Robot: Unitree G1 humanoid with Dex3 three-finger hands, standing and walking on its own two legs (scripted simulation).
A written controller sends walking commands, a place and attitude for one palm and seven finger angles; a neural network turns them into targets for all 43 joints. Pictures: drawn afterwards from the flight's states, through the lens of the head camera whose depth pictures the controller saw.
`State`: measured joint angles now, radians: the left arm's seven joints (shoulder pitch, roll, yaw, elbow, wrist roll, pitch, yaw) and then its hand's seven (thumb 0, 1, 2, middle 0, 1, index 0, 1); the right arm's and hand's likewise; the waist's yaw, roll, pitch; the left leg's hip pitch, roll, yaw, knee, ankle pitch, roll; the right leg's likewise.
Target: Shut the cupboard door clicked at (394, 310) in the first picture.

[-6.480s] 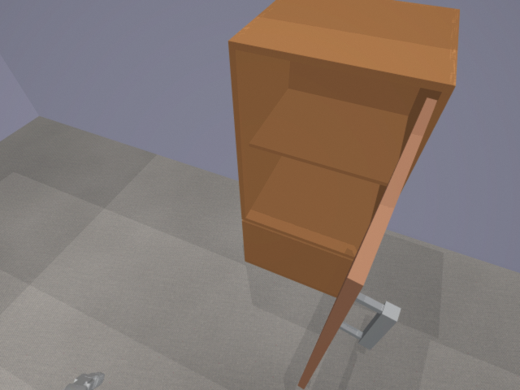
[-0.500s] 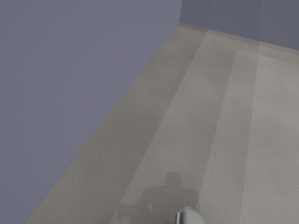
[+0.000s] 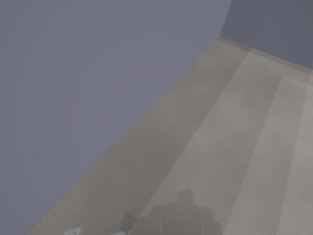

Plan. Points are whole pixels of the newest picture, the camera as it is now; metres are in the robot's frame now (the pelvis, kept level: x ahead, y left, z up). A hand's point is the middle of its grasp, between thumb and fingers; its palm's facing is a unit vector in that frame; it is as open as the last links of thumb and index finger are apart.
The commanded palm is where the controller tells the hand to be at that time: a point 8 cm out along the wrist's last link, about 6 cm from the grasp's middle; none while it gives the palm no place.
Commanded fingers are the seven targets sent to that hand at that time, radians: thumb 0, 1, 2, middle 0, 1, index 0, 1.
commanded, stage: turn to face it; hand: left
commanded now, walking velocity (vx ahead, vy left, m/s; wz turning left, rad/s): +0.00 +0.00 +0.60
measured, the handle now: out of the picture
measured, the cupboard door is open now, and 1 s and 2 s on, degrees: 100 100 100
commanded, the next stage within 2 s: none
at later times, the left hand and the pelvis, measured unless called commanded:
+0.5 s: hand out of the picture +0.07 +0.18 -0.12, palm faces +0.30 -0.90 -0.32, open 7.4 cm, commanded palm none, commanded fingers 0.00 0.90 0.90 -0.20 -0.30 -0.20 -0.30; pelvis +0.04 -0.05 +0.02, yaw +18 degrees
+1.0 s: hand out of the picture -0.08 +0.20 -0.16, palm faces +0.61 -0.74 -0.27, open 7.4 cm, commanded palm none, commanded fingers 0.00 0.90 0.90 -0.20 -0.30 -0.20 -0.30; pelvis +0.02 -0.01 +0.02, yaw +36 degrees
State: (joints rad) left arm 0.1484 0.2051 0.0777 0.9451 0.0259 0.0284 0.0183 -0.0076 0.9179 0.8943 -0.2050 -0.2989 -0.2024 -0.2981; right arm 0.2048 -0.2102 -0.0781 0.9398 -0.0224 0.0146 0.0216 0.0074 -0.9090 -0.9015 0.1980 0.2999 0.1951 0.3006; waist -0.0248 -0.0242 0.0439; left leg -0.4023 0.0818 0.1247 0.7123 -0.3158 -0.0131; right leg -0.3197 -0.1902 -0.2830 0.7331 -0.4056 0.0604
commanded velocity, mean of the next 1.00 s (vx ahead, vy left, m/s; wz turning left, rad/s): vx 0.00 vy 0.00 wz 0.60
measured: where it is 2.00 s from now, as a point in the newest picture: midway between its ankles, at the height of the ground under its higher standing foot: outside the picture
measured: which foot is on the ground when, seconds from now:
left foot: down 0.00-0.42, up 0.44-0.84, down 0.86-1.00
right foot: up 0.00-0.40, down 0.42-0.86, up 0.88-1.00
